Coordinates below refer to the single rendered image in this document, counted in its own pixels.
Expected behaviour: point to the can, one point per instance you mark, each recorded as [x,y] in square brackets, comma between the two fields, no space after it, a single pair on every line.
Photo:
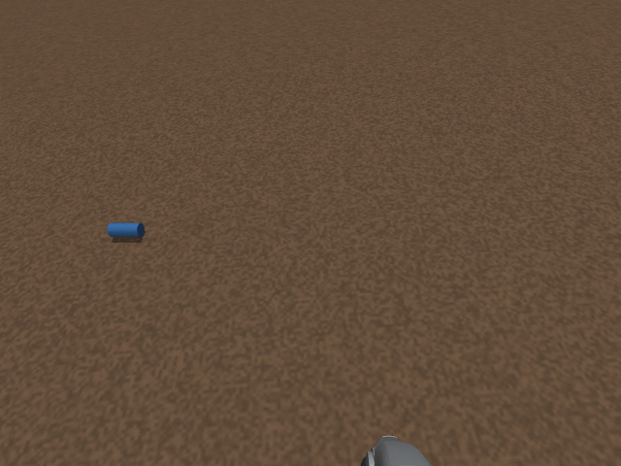
[126,230]

